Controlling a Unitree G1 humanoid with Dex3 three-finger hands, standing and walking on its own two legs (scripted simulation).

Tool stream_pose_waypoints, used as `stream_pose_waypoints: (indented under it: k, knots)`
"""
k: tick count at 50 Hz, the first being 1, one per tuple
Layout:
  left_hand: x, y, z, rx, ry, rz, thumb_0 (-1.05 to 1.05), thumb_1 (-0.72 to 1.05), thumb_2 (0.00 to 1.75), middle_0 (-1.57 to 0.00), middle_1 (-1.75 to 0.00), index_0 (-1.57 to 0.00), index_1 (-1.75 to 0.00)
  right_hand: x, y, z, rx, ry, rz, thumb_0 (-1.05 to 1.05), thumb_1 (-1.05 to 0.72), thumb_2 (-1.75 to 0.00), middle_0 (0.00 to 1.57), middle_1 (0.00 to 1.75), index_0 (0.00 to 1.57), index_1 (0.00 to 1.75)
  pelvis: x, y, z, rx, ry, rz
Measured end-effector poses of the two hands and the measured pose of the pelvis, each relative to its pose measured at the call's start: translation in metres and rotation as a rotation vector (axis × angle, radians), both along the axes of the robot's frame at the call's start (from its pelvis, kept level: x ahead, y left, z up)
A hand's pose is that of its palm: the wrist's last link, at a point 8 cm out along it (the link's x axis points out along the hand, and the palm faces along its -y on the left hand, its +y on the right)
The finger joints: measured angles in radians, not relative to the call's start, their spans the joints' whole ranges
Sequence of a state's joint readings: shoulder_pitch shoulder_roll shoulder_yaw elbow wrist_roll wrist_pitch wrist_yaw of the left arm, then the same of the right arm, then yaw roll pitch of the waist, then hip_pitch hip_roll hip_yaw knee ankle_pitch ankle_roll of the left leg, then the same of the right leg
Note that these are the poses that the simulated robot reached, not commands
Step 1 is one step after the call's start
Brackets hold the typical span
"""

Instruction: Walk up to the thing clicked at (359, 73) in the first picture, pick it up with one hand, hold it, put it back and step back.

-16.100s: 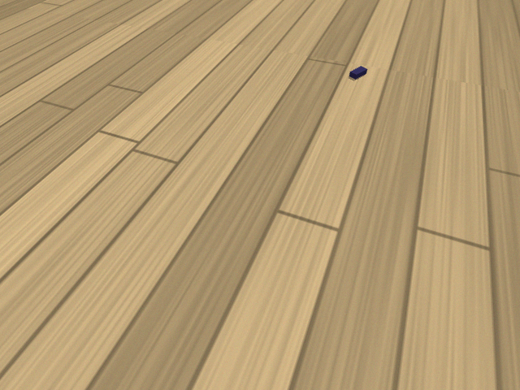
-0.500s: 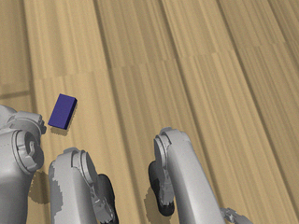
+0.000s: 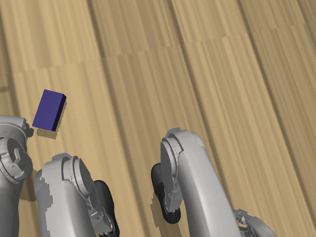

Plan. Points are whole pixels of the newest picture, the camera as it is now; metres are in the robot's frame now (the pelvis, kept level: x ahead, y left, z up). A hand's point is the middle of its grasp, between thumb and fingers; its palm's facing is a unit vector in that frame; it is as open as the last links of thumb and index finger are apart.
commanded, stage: rise first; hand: left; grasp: from above
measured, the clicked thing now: (49, 110) +0.48 +0.26 -0.33
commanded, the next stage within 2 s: none
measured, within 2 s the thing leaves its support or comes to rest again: neither
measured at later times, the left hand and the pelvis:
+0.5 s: hand (11, 121) +0.43 +0.30 -0.19, palm faces -0.07 -0.45 -0.89, open 13.2 cm; pelvis +0.00 +0.00 -0.01, yaw -1 degrees
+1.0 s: hand (16, 120) +0.43 +0.30 -0.20, palm faces -0.11 -0.44 -0.89, open 12.9 cm; pelvis +0.00 +0.01 -0.02, yaw -2 degrees
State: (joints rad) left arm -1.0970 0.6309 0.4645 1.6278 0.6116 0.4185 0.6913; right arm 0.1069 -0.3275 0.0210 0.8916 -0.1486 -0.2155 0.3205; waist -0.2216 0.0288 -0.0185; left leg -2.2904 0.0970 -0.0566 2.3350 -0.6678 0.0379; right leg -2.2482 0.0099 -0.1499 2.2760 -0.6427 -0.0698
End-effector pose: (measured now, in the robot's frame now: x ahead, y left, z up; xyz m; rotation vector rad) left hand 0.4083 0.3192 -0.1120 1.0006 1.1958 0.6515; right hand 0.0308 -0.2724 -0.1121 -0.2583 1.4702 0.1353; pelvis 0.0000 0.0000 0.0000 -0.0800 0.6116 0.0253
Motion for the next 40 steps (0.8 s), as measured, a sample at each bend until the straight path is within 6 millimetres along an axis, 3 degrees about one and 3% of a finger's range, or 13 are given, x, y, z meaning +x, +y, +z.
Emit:
stream_pose_waypoints:
  k: [12,26,40]
  knots:
    - [0.005,-0.007,-0.007,-0.020,0.004,-0.016,0.00,-0.44,0.94,-0.20,-0.91,-0.19,-0.93,-0.010,0.015,0.001,0.033,0.022,0.021,0.00,-0.92,-0.90,0.20,0.30,0.20,0.30,-0.001,0.003,-0.002,-0.012,-0.013,0.003]
    - [0.022,-0.008,-0.017,-0.007,-0.027,-0.026,0.00,-0.37,0.88,-0.28,-0.82,-0.26,-0.85,-0.034,0.010,0.007,0.031,0.086,0.016,0.00,-0.92,-0.90,0.20,0.30,0.20,0.30,-0.002,0.004,-0.010,-0.028,-0.024,-0.003]
    - [0.018,-0.009,-0.026,-0.017,-0.009,-0.049,0.00,-0.34,0.85,-0.31,-0.78,-0.29,-0.82,-0.035,0.018,0.004,0.057,0.078,0.024,0.00,-0.92,-0.91,0.20,0.30,0.20,0.30,-0.004,0.005,-0.015,-0.038,-0.038,-0.003]
